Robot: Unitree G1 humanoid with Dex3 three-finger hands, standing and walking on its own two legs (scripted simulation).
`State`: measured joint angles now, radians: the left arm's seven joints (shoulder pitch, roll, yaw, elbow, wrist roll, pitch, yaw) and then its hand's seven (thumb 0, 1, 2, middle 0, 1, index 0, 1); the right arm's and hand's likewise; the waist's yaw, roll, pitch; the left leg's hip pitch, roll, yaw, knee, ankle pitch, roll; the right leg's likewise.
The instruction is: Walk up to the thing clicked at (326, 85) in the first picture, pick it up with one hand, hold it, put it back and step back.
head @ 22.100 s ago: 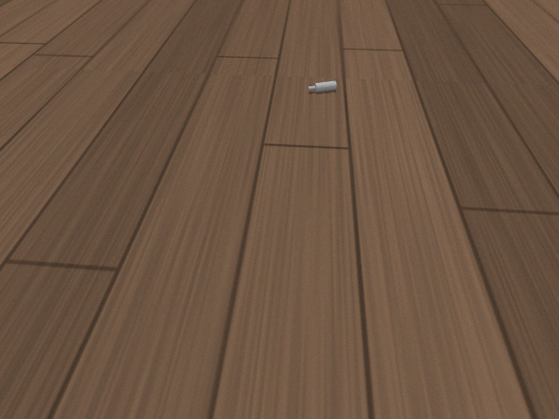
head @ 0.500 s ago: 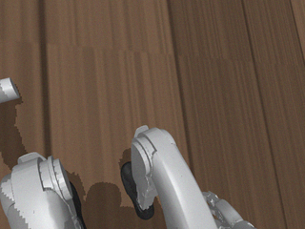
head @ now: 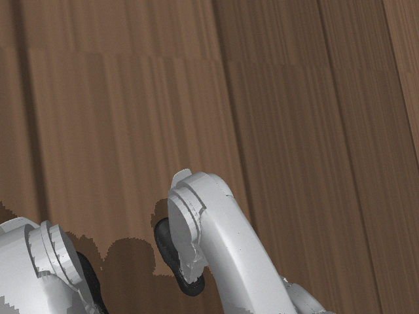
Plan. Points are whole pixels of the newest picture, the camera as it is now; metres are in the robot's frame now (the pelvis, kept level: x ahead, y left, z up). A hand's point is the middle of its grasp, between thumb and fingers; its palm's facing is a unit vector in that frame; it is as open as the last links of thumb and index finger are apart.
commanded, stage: rest palm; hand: left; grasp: from above
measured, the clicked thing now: out of the picture +0.46 +0.37 -0.28
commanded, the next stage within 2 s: close in 0.60 s
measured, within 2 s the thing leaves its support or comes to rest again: neither
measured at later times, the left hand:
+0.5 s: hand out of the picture +0.45 +0.34 -0.25, palm faces -0.42 -0.17 -0.89, open 14.2 cm
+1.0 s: hand out of the picture +0.45 +0.34 -0.25, palm faces -0.42 -0.18 -0.89, open 13.2 cm
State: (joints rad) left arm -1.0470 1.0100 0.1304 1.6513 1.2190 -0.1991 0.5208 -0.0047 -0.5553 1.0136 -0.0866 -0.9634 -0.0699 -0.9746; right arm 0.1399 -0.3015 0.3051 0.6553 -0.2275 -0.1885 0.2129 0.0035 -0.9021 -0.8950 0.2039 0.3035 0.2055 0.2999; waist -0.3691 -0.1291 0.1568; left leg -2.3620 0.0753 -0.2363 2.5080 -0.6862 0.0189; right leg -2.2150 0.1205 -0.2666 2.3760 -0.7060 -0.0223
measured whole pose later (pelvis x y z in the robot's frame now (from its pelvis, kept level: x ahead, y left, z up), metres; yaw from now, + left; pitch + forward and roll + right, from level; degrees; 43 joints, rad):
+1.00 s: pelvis +0.00 +0.00 +0.00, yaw -2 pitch +27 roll -15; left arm -1.07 1.06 0.10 1.70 1.20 -0.19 0.57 0.00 -0.36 0.89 -0.18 -0.98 -0.20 -0.96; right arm 0.11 -0.33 0.35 0.63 -0.24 -0.24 0.24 0.00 -0.90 -0.90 0.20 0.30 0.20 0.30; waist -0.38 -0.17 0.20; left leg -2.35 0.08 -0.27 2.52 -0.69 0.02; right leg -2.19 0.14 -0.29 2.36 -0.69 -0.01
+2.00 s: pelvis -0.01 +0.00 +0.00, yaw -2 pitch +26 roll -15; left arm -1.05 1.06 0.09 1.70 1.20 -0.19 0.58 0.00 0.15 0.50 -0.63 -0.68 -0.66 -0.63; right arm 0.09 -0.34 0.36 0.63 -0.24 -0.25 0.25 0.00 -0.90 -0.89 0.20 0.30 0.20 0.30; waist -0.38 -0.17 0.20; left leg -2.34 0.08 -0.28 2.52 -0.69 0.02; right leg -2.18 0.14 -0.29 2.35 -0.69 -0.01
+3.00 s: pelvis +0.00 +0.00 +0.01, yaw +2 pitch +31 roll -12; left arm -0.98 0.84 0.03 1.40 1.14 -0.10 0.35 0.00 0.16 0.28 -0.84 -0.41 -0.87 -0.34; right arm 0.14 -0.31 0.20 0.65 -0.14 -0.15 0.23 0.00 -0.91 -0.90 0.20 0.30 0.20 0.30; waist -0.27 -0.04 0.01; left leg -2.35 0.07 -0.19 2.44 -0.65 0.03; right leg -2.22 0.11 -0.22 2.33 -0.69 -0.02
